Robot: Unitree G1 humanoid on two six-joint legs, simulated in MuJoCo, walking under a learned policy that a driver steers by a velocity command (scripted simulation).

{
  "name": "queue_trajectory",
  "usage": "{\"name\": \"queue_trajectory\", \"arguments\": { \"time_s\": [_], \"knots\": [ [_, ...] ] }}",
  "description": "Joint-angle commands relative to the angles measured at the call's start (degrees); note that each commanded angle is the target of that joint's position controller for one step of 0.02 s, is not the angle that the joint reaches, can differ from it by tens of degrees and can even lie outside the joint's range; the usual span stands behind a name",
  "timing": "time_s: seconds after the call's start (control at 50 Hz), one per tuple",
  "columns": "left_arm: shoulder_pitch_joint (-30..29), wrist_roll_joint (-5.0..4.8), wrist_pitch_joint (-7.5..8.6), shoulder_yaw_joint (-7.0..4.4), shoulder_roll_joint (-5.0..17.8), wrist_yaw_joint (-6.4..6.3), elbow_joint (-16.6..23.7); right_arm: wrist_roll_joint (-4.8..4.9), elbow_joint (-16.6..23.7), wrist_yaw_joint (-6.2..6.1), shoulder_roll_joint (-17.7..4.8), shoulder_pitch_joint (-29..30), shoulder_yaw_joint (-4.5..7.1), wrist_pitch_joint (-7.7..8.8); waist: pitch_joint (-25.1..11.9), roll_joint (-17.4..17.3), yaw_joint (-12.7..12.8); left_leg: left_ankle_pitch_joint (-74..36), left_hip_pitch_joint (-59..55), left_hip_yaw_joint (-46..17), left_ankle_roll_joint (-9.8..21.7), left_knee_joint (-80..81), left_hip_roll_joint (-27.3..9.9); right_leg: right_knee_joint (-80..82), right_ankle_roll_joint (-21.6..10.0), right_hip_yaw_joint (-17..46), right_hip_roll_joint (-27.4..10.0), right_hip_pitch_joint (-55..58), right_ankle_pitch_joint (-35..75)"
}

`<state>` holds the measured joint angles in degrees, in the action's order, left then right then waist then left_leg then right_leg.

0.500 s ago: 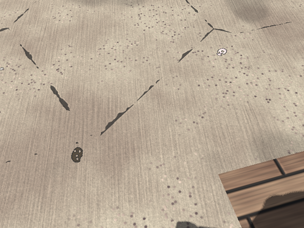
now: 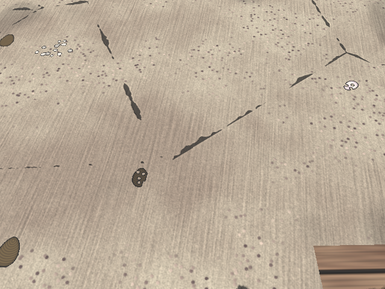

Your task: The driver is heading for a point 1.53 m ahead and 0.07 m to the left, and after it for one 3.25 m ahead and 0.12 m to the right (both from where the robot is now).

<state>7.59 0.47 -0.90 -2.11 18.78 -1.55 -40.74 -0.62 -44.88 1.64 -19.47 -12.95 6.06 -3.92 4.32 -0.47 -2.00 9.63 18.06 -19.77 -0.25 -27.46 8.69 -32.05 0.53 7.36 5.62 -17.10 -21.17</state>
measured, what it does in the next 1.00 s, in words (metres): walks ahead: right foot, then left foot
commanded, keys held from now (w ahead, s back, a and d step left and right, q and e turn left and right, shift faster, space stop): q+shift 0.26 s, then w+q+shift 0.10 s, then w+shift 0.04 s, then w+e+shift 0.60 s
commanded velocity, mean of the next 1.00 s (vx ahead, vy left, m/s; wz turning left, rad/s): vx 0.51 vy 0.00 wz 0.15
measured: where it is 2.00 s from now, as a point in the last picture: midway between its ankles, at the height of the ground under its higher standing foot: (172, 123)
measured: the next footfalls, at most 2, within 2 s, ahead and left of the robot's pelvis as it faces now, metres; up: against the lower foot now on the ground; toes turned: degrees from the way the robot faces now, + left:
right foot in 0.02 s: +0.05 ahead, -0.10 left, +0.00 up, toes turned +10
left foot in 0.56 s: +0.08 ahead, +0.19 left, +0.00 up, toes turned +26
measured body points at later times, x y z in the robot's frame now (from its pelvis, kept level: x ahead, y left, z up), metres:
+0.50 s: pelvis +0.06 +0.03 +0.00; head +0.08 +0.05 +0.45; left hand -0.08 +0.30 -0.12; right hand +0.38 -0.10 -0.07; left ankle +0.03 +0.16 -0.71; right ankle +0.01 -0.11 -0.74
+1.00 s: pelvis +0.34 +0.18 -0.04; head +0.37 +0.19 +0.41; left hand +0.49 +0.46 -0.14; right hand +0.31 -0.08 -0.17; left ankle +0.06 +0.18 -0.71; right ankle +0.48 +0.18 -0.72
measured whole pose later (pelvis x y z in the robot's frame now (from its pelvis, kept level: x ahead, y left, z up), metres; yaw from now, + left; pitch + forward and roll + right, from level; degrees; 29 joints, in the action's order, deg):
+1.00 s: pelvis +0.34 +0.18 -0.04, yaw +6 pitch +0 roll +1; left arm 3.5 0.7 0.2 -1.5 16.7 4.5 -43.9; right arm -2.1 -56.1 -2.5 -13.0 -27.7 0.7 3.5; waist 3.3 1.2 0.0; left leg 26.4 -15.5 18.5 -1.5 -24.2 1.9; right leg -44.0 -11.7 -11.2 3.0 -34.6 -8.6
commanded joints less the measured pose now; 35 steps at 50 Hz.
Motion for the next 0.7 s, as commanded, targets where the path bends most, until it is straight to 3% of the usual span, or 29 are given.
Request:
{"name": "queue_trajectory", "arguments": {
  "time_s": [0.02,0.04,0.06,0.08,0.1,0.14,0.16,0.22,0.26,0.3,0.34,0.38,0.42,0.46,0.5,0.52,0.54,0.56,0.58,0.6,0.62,0.64,0.68,0.7],
  "knots": [
    [7.4,0.59,1.35,-2.35,9.1,-1.83,1.5,0.45,5.2,-0.43,-5.8,3.8,1.29,1.31,-8.1,-0.7,4.0,16.3,9.7,-7.4,1.0,-0.9,-3.2,18.5,-2.9,7.5,-9.3,18.1,0.4],
    [4.6,1.24,0.95,-3.36,14.9,-1.8,3.3,0.96,6.4,-0.68,-2.8,1.6,0.71,1.69,-9.0,13.7,3.0,22.7,17.4,7.9,-1.2,-16.7,4.9,23.8,-8.8,26.5,-25.6,19.1,-8.6],
    [1.3,1.99,0.61,-2.76,12.2,-1.42,3.4,-1.17,5.0,-0.97,-8.7,1.9,1.78,1.64,-5.3,6.4,1.9,20.5,16.4,10.5,-1.4,-25.9,-1.6,22.0,-11.8,23.8,-27.4,10.8,-1.1],
    [0.0,1.68,0.56,-1.67,8.1,-1.15,3.8,-1.08,4.4,-0.53,-9.1,1.8,2.2,1.37,-3.9,4.4,0.7,17.6,14.0,11.5,-1.0,-30.3,-3.5,19.4,-11.8,17.5,-24.4,7.8,7.1],
    [-1.4,1.43,0.51,-1.08,5.8,-0.87,3.7,-0.98,3.6,0.11,-7.7,0.2,1.87,0.82,-2.4,4.8,-0.1,14.9,13.9,12.5,-1.0,-34.4,-4.2,17.5,-10.7,10.6,-20.7,6.8,14.4],
    [-1.2,1.11,0.61,-0.79,5.0,-0.97,3.7,-0.56,2.7,1.51,-6.4,-2.2,1.3,-0.21,-3.0,8.6,-0.4,12.7,15.2,15.6,-1.6,-39.5,-5.2,15.0,-9.7,2.3,-17.4,9.3,26.6],
    [0.5,1.11,0.65,-0.81,4.9,-0.92,3.2,-0.26,3.2,1.82,-6.1,-1.2,0.96,-0.39,-3.2,8.5,0.6,12.6,15.9,16.9,-2.1,-38.5,-5.9,14.0,-9.8,-0.1,-17.1,11.2,31.4],
    [6.2,1.16,0.61,-1.56,6.2,-0.75,1.5,-0.06,5.7,2.41,-4.8,4.4,-0.08,-0.5,-3.8,8.5,3.8,12.3,18.5,19.3,-3.0,-33.4,-7.8,12.2,-10.8,-2.7,-19.1,17.8,38.9],
    [7.4,1.2,0.52,-1.99,6.8,-0.59,0.9,-0.02,6.9,2.67,-4.2,6.6,-0.49,-0.65,-4.1,8.9,4.7,12.8,17.9,20.3,-2.9,-30.0,-8.7,11.6,-11.4,-3.9,-20.9,19.6,40.6],
    [10.5,1.66,0.88,-2.79,8.3,0.25,0.2,-0.15,8.5,3.53,-5.0,10.2,-0.61,-0.91,-5.6,9.4,6.9,11.7,17.9,20.7,-1.6,-27.5,-10.6,17.3,-11.2,-2.1,-23.5,21.0,13.5],
    [10.7,1.72,1.57,-3.46,9.7,0.7,-0.1,-0.38,10.2,4.71,-6.0,14.1,-0.35,-1.16,-2.7,9.6,7.6,11.1,20.6,20.9,-0.7,-25.8,-11.8,23.1,-10.3,0.8,-25.6,21.1,-8.5],
    [12.4,1.63,2.56,-3.79,9.8,1.01,-1.0,-0.62,11.1,5.28,-5.3,17.0,-0.53,-0.8,-0.5,6.9,8.2,11.2,22.3,20.5,0.4,-23.8,-12.3,25.4,-9.7,1.1,-27.0,22.3,-13.0],
    [14.9,1.64,3.62,-3.63,8.7,1.7,-2.9,-1.04,11.1,5.02,-3.1,18.5,-1.36,0.31,0.9,5.1,8.6,11.2,21.0,19.8,2.1,-19.7,-11.6,26.0,-9.5,-0.6,-26.7,22.4,-9.8],
    [16.1,1.61,4.24,-3.17,7.2,2.45,-5.2,-1.58,9.8,4.3,-1.2,18.2,-2.27,1.68,1.8,5.8,8.0,12.5,14.9,20.8,3.8,-13.5,-9.8,25.8,-9.5,-4.0,-24.8,19.3,-4.3],
    [15.5,1.35,3.97,-2.88,7.2,2.96,-7.2,-2.15,8.6,3.61,-1.0,16.2,-2.79,2.84,2.4,7.7,5.6,14.0,5.5,24.3,5.1,-6.9,-7.6,23.6,-10.4,-7.0,-23.1,13.5,5.3],
    [14.2,0.65,3.63,-2.83,7.6,3.04,-8.0,-2.4,6.8,3.04,-0.8,11.6,-2.92,3.41,1.6,7.2,2.4,10.8,-3.3,26.7,5.5,-1.9,-6.0,19.4,-10.5,-9.0,-21.9,8.9,13.5],
    [12.7,-0.43,3.56,-2.54,7.4,3.09,-8.4,-2.86,3.1,2.11,-1.6,2.0,-2.5,4.18,-1.9,4.0,-2.9,4.7,-19.4,27.4,6.3,3.1,-4.7,9.6,-9.9,-12.3,-19.4,0.7,24.7],
    [9.9,-0.58,4.12,-1.86,6.2,3.47,-6.9,-3.65,-1.4,0.72,-6.5,-11.6,-0.61,4.85,-10.1,-3.8,-9.4,11.5,-38.4,18.0,7.7,4.7,-11.2,-7.9,-8.0,-15.9,-14.2,-11.1,23.8],
    [7.2,-0.08,4.51,-0.16,-1.0,4.16,-2.9,-3.72,-1.3,-0.62,-13.8,-18.0,0.35,5.7,-15.8,-19.0,-10.9,34.2,-47.9,-8.4,9.4,14.0,-31.7,-29.5,-6.3,-12.7,-6.2,-28.1,-13.2],
    [6.0,-0.2,4.14,-1.48,3.7,3.29,-3.3,-3.35,0.2,-1.87,-14.2,-13.1,0.47,5.73,-10.6,-10.1,-10.1,35.6,-37.9,-13.4,10.6,17.1,-33.8,-37.5,-7.1,-1.9,-4.6,-34.2,-7.4],
    [6.7,-0.66,4.04,-2.21,5.4,3.55,-4.1,-2.62,0.1,-2.2,-9.5,-7.8,-0.96,5.74,-4.0,-6.6,-5.7,30.6,-32.1,-3.7,7.9,16.0,-30.3,-37.9,-7.7,-0.3,-8.0,-34.0,-1.3],
    [9.6,-0.8,3.93,-2.35,5.0,4.18,-6.0,-1.86,0.2,-2.0,-5.7,-4.0,-2.09,6.24,-1.2,-6.2,-2.3,22.5,-27.1,3.6,5.8,17.3,-26.7,-36.0,-7.1,-1.8,-9.9,-31.2,3.4],
    [13.2,1.07,2.34,-2.37,3.3,4.73,-9.3,-1.3,0.3,-2.03,-2.1,-1.0,-3.22,7.25,0.2,-6.6,1.0,10.7,-22.3,13.9,2.6,18.3,-22.1,-37.2,-5.5,-4.2,-11.3,-27.8,7.7],
    [13.1,1.1,1.96,-2.14,2.1,5.18,-9.3,-1.11,-0.1,-1.99,-1.7,-1.7,-3.34,7.91,0.1,-7.4,1.3,7.1,-20.5,16.4,2.2,18.7,-21.9,-38.8,-5.3,-4.8,-11.4,-27.4,9.6]
  ]
}}
Velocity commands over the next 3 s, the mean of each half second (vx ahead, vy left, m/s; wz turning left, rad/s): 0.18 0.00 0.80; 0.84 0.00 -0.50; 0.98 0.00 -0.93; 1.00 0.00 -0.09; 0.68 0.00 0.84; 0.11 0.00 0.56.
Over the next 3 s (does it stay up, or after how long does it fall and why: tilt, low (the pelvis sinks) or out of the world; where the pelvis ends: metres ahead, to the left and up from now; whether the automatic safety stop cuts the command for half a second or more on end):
stays up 1.67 -0.16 0.00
